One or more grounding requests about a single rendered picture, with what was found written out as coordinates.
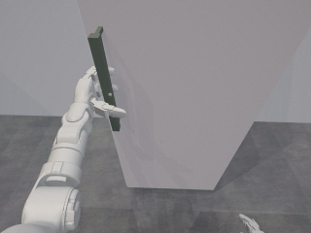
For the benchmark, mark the robot left forearm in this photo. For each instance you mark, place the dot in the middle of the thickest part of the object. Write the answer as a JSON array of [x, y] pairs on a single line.
[[63, 168]]

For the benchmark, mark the robot left hand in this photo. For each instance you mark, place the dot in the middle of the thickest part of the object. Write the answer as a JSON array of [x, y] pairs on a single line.
[[86, 91]]

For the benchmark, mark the fridge door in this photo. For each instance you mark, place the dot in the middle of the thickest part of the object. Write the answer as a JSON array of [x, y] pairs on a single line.
[[193, 76]]

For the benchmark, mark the robot left upper arm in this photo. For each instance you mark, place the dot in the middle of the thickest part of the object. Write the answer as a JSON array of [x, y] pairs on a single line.
[[50, 209]]

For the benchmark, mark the robot right hand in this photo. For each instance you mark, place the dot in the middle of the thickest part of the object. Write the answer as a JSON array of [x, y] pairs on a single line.
[[250, 224]]

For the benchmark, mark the handle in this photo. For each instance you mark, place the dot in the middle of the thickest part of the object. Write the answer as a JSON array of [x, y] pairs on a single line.
[[102, 70]]

